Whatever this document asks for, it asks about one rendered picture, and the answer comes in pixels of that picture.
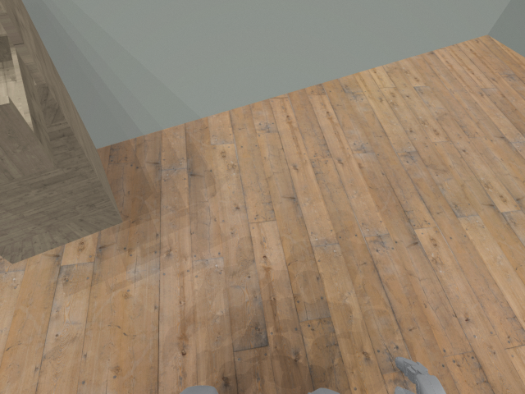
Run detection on drawer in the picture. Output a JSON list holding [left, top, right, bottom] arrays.
[[0, 34, 56, 183]]

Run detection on right robot hand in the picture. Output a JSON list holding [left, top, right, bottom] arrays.
[[395, 357, 446, 394]]

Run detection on cabinet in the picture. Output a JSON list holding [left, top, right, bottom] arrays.
[[0, 0, 123, 264]]

